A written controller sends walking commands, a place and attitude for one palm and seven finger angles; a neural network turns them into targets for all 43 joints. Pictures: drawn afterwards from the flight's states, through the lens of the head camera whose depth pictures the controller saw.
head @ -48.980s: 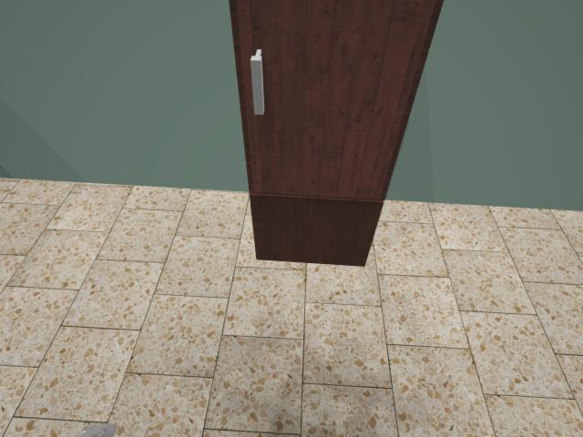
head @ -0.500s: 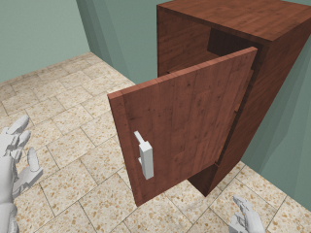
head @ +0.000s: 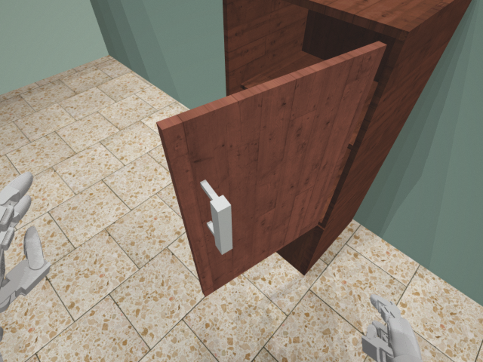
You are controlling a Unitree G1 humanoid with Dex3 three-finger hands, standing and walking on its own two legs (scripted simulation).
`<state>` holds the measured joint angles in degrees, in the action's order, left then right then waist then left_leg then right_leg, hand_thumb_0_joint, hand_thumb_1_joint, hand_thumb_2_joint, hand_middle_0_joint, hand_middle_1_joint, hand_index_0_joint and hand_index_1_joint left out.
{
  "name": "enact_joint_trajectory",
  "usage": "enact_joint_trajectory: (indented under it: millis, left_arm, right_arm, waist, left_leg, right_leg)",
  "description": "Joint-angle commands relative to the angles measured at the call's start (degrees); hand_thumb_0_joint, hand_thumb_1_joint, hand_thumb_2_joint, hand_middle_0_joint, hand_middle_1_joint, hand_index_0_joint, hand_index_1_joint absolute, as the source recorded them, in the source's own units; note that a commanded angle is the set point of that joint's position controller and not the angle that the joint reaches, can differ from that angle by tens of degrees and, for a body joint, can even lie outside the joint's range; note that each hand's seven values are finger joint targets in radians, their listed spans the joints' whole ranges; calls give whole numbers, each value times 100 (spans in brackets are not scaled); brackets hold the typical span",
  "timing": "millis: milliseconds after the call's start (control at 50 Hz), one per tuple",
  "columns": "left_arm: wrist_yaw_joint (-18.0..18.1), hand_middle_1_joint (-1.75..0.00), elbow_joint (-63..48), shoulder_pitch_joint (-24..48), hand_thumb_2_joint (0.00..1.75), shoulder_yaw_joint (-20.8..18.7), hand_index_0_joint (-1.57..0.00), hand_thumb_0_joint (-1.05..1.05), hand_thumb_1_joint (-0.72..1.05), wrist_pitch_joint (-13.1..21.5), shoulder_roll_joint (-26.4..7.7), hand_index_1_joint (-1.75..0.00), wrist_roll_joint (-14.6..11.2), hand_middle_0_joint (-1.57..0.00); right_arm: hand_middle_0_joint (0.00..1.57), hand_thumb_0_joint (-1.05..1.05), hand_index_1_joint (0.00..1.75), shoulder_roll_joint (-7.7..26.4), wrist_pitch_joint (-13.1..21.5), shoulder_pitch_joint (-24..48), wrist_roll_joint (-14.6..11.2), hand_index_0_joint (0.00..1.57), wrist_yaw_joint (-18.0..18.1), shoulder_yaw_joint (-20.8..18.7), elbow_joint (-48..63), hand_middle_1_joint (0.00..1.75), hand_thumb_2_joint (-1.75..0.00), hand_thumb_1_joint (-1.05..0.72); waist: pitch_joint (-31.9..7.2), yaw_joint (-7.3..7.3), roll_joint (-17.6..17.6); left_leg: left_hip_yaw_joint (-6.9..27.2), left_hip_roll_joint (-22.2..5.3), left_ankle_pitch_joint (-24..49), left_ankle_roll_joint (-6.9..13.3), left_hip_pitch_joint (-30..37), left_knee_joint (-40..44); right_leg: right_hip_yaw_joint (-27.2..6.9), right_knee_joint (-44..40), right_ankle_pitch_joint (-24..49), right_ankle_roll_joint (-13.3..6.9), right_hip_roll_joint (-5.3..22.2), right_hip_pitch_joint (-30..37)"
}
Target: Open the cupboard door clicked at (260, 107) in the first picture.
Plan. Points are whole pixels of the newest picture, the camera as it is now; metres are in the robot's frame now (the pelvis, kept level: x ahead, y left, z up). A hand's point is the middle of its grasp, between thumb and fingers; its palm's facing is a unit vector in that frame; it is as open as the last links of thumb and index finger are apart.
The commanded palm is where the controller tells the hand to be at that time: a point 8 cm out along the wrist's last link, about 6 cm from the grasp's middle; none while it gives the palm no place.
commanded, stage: step back with the hand held close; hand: left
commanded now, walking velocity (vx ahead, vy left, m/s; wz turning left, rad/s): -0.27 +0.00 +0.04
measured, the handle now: (215, 218) +0.33 +0.07 +0.05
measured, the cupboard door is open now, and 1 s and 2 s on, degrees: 78 78 78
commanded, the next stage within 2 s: stop stepping back and stand still in 0.80 s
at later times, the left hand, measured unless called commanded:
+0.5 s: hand out of the picture +0.11 +0.30 +0.16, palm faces +0.46 -0.77 -0.44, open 7.4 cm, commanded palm +0.04 +0.33 +0.18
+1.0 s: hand out of the picture +0.02 +0.30 +0.16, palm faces +0.32 -0.83 -0.45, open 7.4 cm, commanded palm -0.05 +0.34 +0.18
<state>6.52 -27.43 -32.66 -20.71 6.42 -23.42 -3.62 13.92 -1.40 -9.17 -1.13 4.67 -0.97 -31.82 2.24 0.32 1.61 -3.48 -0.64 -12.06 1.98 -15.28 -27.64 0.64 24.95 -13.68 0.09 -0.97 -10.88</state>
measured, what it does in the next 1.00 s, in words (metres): walks backwards: right foot, then left foot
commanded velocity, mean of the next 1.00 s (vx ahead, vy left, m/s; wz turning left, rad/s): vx -0.27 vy -0.01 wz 0.01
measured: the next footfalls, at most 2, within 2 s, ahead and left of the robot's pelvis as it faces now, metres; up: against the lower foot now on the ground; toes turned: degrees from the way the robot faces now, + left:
right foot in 0.66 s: -0.13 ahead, -0.10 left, +0.00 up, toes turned +3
left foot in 0.82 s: -0.06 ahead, +0.10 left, +0.00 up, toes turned +0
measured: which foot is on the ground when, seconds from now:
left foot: down 0.00-0.70, up 0.72-0.80, down 0.82-1.00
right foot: down 0.00-0.46, up 0.48-0.64, down 0.66-0.84, up 0.86-1.00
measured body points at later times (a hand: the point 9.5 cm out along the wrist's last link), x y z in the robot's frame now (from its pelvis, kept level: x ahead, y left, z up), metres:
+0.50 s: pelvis -0.09 +0.03 -0.01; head -0.07 +0.05 +0.43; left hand +0.08 +0.33 +0.18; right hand +0.07 -0.21 -0.09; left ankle +0.03 +0.09 -0.74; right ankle -0.02 -0.12 -0.73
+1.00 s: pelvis -0.19 +0.05 +0.00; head -0.16 +0.09 +0.45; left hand +0.00 +0.35 +0.19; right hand -0.01 -0.19 -0.05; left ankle -0.10 +0.10 -0.74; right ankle -0.23 -0.10 -0.68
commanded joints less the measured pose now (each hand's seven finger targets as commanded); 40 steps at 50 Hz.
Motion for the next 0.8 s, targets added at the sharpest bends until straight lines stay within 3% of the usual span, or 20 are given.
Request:
enact_joint_trajectory:
  millis: [0, 120, 200, 260, 300, 320, 360, 400, 440, 500, 520, 560, 600, 620, 660, 680, 700, 720, 760, 780]
  left_arm:
    - [245, -30, -1454, 23, 90, -1155, -20, 0, 90, 493, -1254, -30, 2, -20]
    - [280, -30, -1294, -19, 90, -1031, -20, 0, 90, 608, -978, -30, 52, -20]
    - [332, -30, -1325, 167, 90, -1126, -20, 0, 90, 719, -1051, -30, 163, -20]
    - [368, -30, -1352, 321, 90, -1035, -20, 0, 90, 768, -969, -30, 191, -20]
    - [415, -30, -1452, 389, 90, -1113, -20, 0, 90, 806, -1120, -30, 190, -20]
    - [428, -30, -1420, 394, 90, -988, -20, 0, 90, 811, -993, -30, 171, -20]
    - [460, -30, -1497, 446, 90, -993, -20, 0, 90, 850, -1013, -30, 182, -20]
    - [485, -30, -1625, 483, 90, -1133, -20, 0, 90, 896, -1139, -30, 215, -20]
    - [468, -30, -1773, 487, 90, -1187, -20, 0, 90, 937, -1025, -30, 236, -20]
    - [415, -30, -1335, 85, 90, -1360, -20, 0, 90, 950, -1143, -30, 161, -20]
    - [394, -30, -1356, 69, 90, -1165, -20, 0, 90, 923, -935, -30, 123, -20]
    - [367, -30, -1369, 71, 90, -1036, -20, 0, 90, 896, -894, -30, 58, -20]
    - [329, -30, -1455, 180, 90, -966, -20, 0, 90, 915, -955, -30, 42, -20]
    - [299, -30, -1526, 316, 90, -872, -20, 0, 90, 960, -928, -30, 13, -20]
    - [309, -30, -1485, 595, 90, -1012, -20, 0, 90, 1046, -1237, -30, -1, -20]
    - [292, -30, -1341, 618, 90, -817, -20, 0, 90, 968, -1082, -30, -3, -20]
    - [326, -30, -1434, 546, 90, -999, -20, 0, 90, 944, -1299, -30, 9, -20]
    - [321, -30, -1459, 474, 90, -947, -20, 0, 90, 881, -1233, -30, 42, -20]
    - [301, -30, -1488, 575, 90, -1091, -20, 0, 90, 843, -1349, -30, 117, -20]
    - [290, -30, -1599, 656, 90, -1094, -20, 0, 90, 851, -1367, -30, 110, -20]
  right_arm:
    - [20, 0, 30, 612, 311, 488, 5, 20, 70, -228, 961, 30, -90, -90]
    - [20, 0, 30, 639, 494, 330, 8, 20, 36, -218, 960, 30, -90, -90]
    - [20, 0, 30, 707, 649, 284, 53, 20, 61, -241, 916, 30, -90, -90]
    - [20, 0, 30, 662, 735, 218, 78, 20, 58, -227, 889, 30, -90, -90]
    - [20, 0, 30, 654, 780, 180, 110, 20, 68, -237, 787, 30, -90, -90]
    - [20, 0, 30, 598, 793, 137, 119, 20, 62, -203, 751, 30, -90, -90]
    - [20, 0, 30, 634, 841, 119, 119, 20, 52, -204, 691, 30, -90, -90]
    - [20, 0, 30, 714, 896, 202, 140, 20, 87, -214, 680, 30, -90, -90]
    - [20, 0, 30, 707, 985, 261, 118, 20, 97, -203, 753, 30, -90, -90]
    - [20, 0, 30, 623, 1032, 225, 155, 20, 34, -275, 672, 30, -90, -90]
    - [20, 0, 30, 550, 1025, 237, 169, 20, -10, -240, 658, 30, -90, -90]
    - [20, 0, 30, 526, 1042, 297, 189, 20, -75, -211, 534, 30, -90, -90]
    - [20, 0, 30, 527, 1016, 326, 201, 20, -112, -214, 442, 30, -90, -90]
    - [20, 0, 30, 496, 985, 315, 190, 20, -142, -208, 415, 30, -90, -90]
    - [20, 0, 30, 426, 891, 302, 187, 20, -164, -196, 360, 30, -90, -90]
    - [20, 0, 30, 453, 891, 267, 70, 20, -144, -295, 314, 30, -90, -90]
    - [20, 0, 30, 477, 874, 298, 78, 20, -125, -304, 286, 30, -90, -90]
    - [20, 0, 30, 387, 832, 354, 111, 20, -115, -240, 361, 30, -90, -90]
    - [20, 0, 30, 329, 729, 489, 111, 20, -42, -90, 434, 30, -90, -90]
    - [20, 0, 30, 397, 705, 467, 96, 20, 14, -70, 449, 30, -90, -90]
  waist:
    - [-1148, 84, 399]
    - [-685, -11, 393]
    - [-425, -40, 318]
    - [-352, -69, 98]
    - [-420, -85, -63]
    - [-446, -111, -194]
    - [-513, -126, -63]
    - [-494, -97, 550]
    - [-698, -14, 1280]
    - [-811, 26, 822]
    - [-678, -7, 827]
    - [-601, -21, 938]
    - [-620, -14, 895]
    - [-741, -34, 581]
    - [-918, -67, -497]
    - [-1078, -82, -1233]
    - [-1056, -55, -1241]
    - [-1005, -98, -1008]
    - [-686, -122, -565]
    - [-679, -138, -228]
  left_leg:
    - [679, -571, 1708, 69, 204, 327]
    - [897, -709, -739, 173, -1074, 720]
    - [1064, -698, -2062, 235, -1673, 808]
    - [1007, -563, -2138, 161, -1529, 547]
    - [909, -408, -1755, 73, -1019, 172]
    - [885, -342, -1568, 37, -834, -6]
    - [935, -346, -1512, 32, -586, -73]
    - [1298, -629, -2092, 116, -1041, 671]
    - [2094, -1279, -2819, 402, -2087, 1826]
    - [2079, -1543, -2351, 557, -1861, 1837]
    - [2017, -1485, -2171, 538, -1833, 1809]
    - [1761, -1356, -1830, 384, -1429, 1744]
    - [1439, -1091, -1407, 163, -1107, 1427]
    - [1236, -879, -1073, 13, -730, 1037]
    - [457, -284, -402, -307, 372, -340]
    - [285, 56, -439, -359, 722, -1336]
    - [346, 142, -525, -344, 700, -2023]
    - [472, 100, -726, -296, 12, -2103]
    - [561, -26, -354, -260, -594, -1007]
    - [557, -83, 762, -223, -468, -196]
  right_leg:
    - [-270, 149, 1681, 40, 325, 294]
    - [-399, 320, 308, 11, 261, 314]
    - [-521, 198, -737, -16, 242, 170]
    - [-686, -100, -1380, -114, 327, -304]
    - [-878, -434, -1430, -220, 496, -768]
    - [-929, -538, -1399, -262, 598, -944]
    - [-870, -492, -1339, -261, 599, -1165]
    - [-494, 0, -1410, -102, 254, -747]
    - [-48, 1587, -601, 79, -310, 557]
    - [-200, 2149, -1066, -2, -376, 437]
    - [-165, 1958, -1183, -38, -349, 338]
    - [-72, 1212, -1321, -89, -317, 155]
    - [-157, 163, -932, -154, -206, 170]
    - [-397, -375, -803, -224, 12, -51]
    - [-1301, -1052, -313, -495, 909, -1198]
    - [-1430, -1204, -365, -554, 1229, -1718]
    - [-1580, -1127, 317, -777, 1505, -1966]
    - [-1406, -697, 1800, -772, 1542, -1269]
    - [-1152, -73, 3541, -545, 1279, -420]
    - [-907, 245, 3732, -327, 927, -186]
